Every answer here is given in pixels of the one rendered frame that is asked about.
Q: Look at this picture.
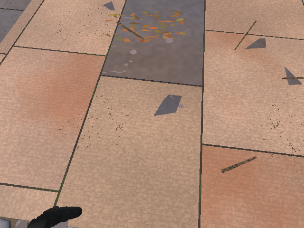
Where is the robot left hand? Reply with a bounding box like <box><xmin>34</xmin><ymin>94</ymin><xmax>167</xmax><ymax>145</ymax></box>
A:
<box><xmin>27</xmin><ymin>206</ymin><xmax>83</xmax><ymax>228</ymax></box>

